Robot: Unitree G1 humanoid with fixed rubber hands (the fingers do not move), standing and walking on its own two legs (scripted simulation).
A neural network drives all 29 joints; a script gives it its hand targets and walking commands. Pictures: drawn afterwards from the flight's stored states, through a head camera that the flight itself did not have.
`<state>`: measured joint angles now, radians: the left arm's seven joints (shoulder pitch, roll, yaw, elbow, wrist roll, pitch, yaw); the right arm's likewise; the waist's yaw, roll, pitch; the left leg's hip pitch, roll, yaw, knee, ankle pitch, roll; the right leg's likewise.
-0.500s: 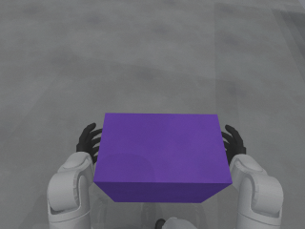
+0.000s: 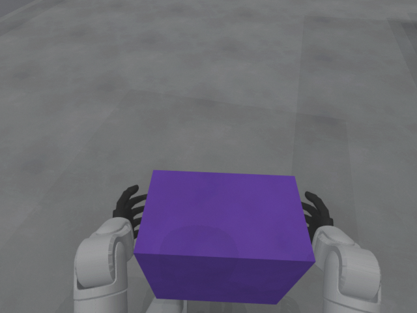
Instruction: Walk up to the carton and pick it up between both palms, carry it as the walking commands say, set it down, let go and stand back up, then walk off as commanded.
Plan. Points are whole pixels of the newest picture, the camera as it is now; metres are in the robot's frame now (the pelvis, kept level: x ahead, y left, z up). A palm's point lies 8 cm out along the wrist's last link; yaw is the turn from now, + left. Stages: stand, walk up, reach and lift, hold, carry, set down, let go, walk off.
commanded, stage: carry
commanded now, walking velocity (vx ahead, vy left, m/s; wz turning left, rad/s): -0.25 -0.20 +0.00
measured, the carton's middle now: (219, 242) +0.25 +0.00 +0.00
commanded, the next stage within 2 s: none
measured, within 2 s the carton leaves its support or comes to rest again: neither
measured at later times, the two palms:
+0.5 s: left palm (96, 309) +0.11 +0.15 +0.12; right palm (345, 240) +0.20 -0.18 +0.12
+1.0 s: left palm (17, 311) +0.11 +0.28 +0.07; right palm (214, 191) +0.31 +0.01 +0.08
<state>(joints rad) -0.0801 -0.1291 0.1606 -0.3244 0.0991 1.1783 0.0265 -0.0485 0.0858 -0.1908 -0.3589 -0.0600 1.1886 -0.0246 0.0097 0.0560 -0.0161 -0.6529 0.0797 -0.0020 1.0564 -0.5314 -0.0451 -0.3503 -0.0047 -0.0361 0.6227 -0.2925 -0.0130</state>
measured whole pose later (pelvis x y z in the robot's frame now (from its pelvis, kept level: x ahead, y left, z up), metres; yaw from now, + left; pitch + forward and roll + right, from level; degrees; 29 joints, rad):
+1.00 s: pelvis +0.00 +0.00 +0.00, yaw +39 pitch +4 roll +1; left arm -0.10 -0.11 0.21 -0.38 0.09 1.17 0.02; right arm -0.13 0.13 -0.21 -0.33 -0.02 1.16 -0.06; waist -0.08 -0.05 -0.07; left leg -0.36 -0.04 0.14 0.59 -0.28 0.09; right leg -0.35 -0.21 -0.06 1.06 -0.51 0.12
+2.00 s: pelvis +0.18 +0.59 +0.01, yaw +97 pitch +1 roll +0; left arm -0.08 -0.13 0.19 -0.34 0.08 1.10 0.01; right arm -0.06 0.13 -0.21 -0.36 0.02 1.10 -0.10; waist -0.08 0.00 0.05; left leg 0.00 -0.21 -0.10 0.33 -0.33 0.20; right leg -0.67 -0.12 0.02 0.73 -0.10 0.09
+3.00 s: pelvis -0.26 +1.25 +0.02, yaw +161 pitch +3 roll +1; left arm -0.05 -0.13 0.16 -0.33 0.11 1.12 0.04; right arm -0.12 0.06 -0.17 -0.28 -0.03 1.16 -0.04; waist -0.01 0.01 -0.06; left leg -0.46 -0.04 0.13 1.09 -0.28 0.04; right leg -0.17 -0.19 -0.28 0.35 -0.20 0.07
